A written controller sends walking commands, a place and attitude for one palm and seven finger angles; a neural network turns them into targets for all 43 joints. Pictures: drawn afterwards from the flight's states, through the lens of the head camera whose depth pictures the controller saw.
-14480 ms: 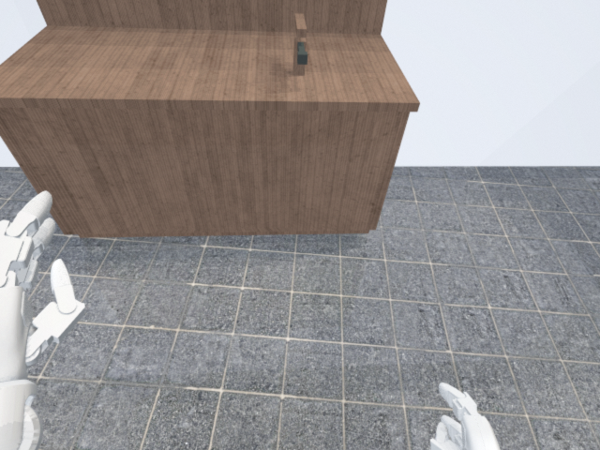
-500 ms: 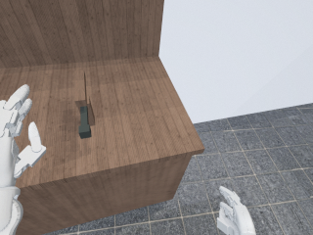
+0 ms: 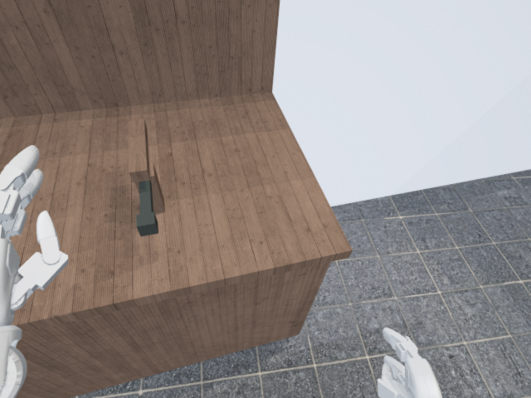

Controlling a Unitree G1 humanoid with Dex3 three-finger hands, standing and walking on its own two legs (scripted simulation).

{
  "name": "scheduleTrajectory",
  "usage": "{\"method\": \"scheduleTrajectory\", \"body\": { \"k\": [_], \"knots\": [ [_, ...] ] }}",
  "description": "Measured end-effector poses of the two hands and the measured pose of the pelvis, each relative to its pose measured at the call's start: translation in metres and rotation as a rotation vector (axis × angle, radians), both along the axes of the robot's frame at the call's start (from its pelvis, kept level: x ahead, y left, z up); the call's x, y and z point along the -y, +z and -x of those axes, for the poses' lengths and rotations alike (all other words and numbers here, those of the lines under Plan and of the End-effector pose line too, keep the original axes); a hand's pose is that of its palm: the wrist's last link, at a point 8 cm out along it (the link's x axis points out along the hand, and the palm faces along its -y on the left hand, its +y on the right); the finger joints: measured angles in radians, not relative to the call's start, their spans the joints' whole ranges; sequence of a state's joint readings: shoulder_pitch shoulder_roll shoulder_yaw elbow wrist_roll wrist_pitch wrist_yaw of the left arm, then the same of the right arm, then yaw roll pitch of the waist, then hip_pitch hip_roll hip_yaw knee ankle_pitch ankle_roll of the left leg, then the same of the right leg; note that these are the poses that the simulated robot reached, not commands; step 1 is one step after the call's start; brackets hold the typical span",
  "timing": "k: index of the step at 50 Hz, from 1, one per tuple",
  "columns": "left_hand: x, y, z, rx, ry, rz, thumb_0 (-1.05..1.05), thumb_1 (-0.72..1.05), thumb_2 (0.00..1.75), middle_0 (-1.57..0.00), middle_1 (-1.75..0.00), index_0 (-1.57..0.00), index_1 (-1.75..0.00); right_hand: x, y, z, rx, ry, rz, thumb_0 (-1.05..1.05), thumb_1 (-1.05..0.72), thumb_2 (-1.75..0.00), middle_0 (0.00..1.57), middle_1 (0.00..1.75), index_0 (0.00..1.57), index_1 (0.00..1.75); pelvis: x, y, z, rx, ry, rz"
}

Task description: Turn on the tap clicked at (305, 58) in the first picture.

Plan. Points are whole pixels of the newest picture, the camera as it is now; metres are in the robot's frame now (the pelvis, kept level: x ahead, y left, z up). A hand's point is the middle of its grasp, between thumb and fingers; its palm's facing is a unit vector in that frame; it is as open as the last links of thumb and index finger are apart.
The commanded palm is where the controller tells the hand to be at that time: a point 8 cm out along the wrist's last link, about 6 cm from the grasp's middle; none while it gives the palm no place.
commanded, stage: look again from close up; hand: left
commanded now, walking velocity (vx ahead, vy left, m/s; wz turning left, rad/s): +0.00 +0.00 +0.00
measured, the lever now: (147, 224) +0.36 +0.23 +0.04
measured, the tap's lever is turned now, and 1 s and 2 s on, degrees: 0 0 0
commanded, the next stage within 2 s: shuffle to correct the standing spot in 0.02 s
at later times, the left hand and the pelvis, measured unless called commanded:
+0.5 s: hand (104, 254) +0.23 +0.21 +0.16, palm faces +0.35 -0.87 -0.35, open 7.4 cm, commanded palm +0.16 +0.24 +0.17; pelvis +0.00 -0.04 +0.00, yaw -1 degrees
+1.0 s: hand (150, 258) +0.23 +0.16 +0.16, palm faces +0.32 -0.87 -0.37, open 7.4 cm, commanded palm +0.17 +0.20 +0.17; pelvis +0.01 -0.08 -0.01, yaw -1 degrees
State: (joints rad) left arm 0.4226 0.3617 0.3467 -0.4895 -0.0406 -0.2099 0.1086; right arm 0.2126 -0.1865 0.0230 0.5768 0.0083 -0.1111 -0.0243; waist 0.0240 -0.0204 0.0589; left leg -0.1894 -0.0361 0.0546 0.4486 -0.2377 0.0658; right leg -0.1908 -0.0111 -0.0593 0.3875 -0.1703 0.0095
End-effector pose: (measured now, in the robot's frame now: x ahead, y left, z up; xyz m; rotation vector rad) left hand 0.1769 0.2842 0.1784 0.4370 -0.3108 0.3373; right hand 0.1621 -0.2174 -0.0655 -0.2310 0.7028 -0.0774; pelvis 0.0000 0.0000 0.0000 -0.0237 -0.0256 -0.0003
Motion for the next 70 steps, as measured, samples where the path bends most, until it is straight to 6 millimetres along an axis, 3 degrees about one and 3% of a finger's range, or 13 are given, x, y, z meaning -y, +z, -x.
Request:
{"method": "scheduleTrajectory", "body": {
  "k": [12, 22, 45, 55, 70],
  "knots": [
    [0.005, -0.016, 0.004, -0.060, 0.046, 0.054, 0.01, 0.89, 0.90, -0.21, -0.31, -0.21, -0.30, 0.015, 0.001, 0.001, -0.002, -0.008, 0.009, 0.01, -0.90, -0.90, 0.21, 0.30, 0.20, 0.30, 0.011, 0.001, 0.001, -0.002, -0.004, -0.005],
    [0.029, -0.003, -0.009, -0.008, -0.007, 0.035, 0.02, 0.89, 0.90, -0.21, -0.31, -0.21, -0.30, 0.031, 0.004, -0.003, 0.007, -0.018, -0.007, 0.01, -0.90, -0.90, 0.21, 0.30, 0.21, 0.30, 0.029, 0.001, 0.000, -0.009, -0.011, -0.009],
    [0.083, -0.010, -0.014, -0.065, -0.028, 0.033, 0.01, 0.89, 0.90, -0.21, -0.31, -0.21, -0.30, 0.103, -0.011, 0.003, -0.033, -0.090, 0.026, 0.01, -0.90, -0.90, 0.20, 0.30, 0.20, 0.30, 0.078, -0.008, -0.008, -0.032, -0.009, -0.009],
    [0.083, -0.004, -0.017, -0.066, -0.042, -0.012, 0.01, 0.89, 0.90, -0.21, -0.31, -0.21, -0.30, 0.101, -0.011, 0.000, -0.030, -0.096, 0.023, 0.01, -0.90, -0.90, 0.20, 0.30, 0.20, 0.30, 0.080, -0.008, -0.010, -0.028, -0.014, -0.011],
    [0.073, -0.010, -0.002, -0.075, -0.015, 0.027, 0.01, 0.89, 0.90, -0.21, -0.31, -0.21, -0.30, 0.085, -0.012, 0.007, -0.041, -0.070, 0.011, 0.01, -0.90, -0.90, 0.21, 0.30, 0.20, 0.30, 0.073, -0.008, -0.003, -0.026, -0.010, -0.008]
  ]
}}
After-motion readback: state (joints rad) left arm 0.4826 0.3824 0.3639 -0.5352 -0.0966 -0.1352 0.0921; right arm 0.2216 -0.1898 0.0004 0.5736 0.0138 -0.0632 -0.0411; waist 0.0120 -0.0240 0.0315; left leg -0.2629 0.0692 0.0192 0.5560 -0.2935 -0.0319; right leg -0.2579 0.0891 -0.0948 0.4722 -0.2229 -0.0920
